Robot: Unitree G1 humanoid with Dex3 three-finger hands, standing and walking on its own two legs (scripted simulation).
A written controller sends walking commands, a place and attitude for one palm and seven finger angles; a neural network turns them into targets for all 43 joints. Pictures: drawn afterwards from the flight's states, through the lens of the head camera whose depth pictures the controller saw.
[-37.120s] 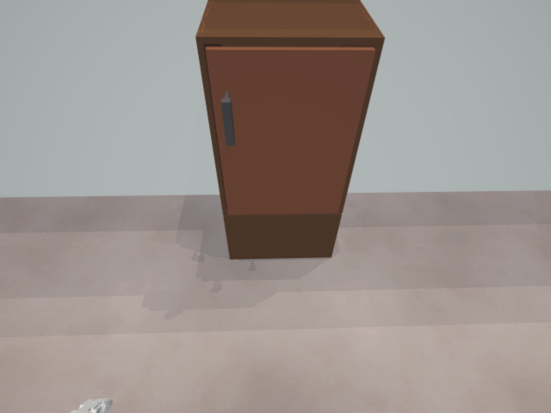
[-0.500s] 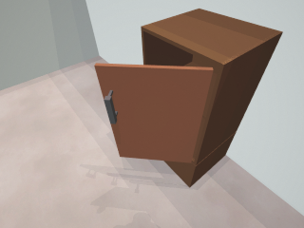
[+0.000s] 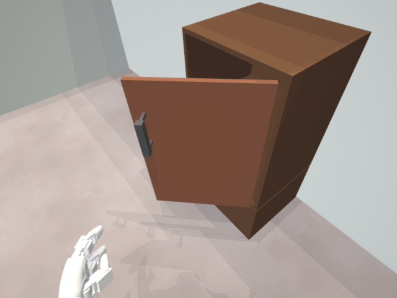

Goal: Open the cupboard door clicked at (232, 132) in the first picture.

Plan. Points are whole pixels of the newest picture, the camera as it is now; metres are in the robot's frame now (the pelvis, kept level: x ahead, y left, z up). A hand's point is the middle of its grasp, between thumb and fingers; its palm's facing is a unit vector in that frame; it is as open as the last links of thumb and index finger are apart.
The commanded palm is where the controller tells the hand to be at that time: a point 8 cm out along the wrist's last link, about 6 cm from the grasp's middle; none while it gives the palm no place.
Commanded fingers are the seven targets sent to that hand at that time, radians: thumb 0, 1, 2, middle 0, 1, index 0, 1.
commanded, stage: raise the hand with hooked fingers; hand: left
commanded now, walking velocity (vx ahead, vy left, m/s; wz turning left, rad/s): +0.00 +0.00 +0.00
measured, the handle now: (145, 134) +0.57 +0.18 -0.01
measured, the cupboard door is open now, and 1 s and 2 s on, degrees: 45 45 45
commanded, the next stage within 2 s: move the hooked fingers beside the handle in 1.92 s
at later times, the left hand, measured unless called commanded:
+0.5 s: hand (104, 261) +0.21 +0.21 -0.03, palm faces -0.12 -0.99 -0.10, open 10.2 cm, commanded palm +0.17 +0.27 -0.03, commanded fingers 0.00 0.08 0.55 -0.26 -0.82 -0.26 -0.82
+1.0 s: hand (82, 240) +0.25 +0.26 -0.02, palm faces -0.10 -0.99 -0.08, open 13.0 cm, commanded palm +0.23 +0.32 -0.01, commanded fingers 0.00 -0.50 0.30 -0.30 -1.20 -0.30 -1.20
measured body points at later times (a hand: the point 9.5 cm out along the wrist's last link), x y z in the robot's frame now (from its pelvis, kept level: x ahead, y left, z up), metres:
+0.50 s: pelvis +0.00 +0.01 -0.09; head +0.09 +0.03 +0.36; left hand +0.21 +0.26 -0.02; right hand +0.23 -0.19 -0.16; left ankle -0.02 +0.10 -0.73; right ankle +0.07 -0.10 -0.73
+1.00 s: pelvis +0.01 +0.03 -0.07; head +0.09 +0.06 +0.38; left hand +0.25 +0.32 -0.01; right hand +0.20 -0.22 -0.12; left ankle -0.02 +0.10 -0.73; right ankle +0.07 -0.10 -0.73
